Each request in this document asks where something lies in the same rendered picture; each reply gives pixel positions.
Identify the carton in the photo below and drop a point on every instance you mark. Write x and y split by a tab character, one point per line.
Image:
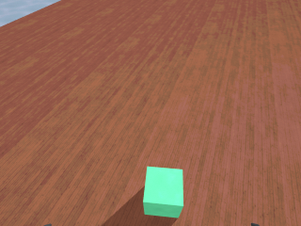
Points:
163	192

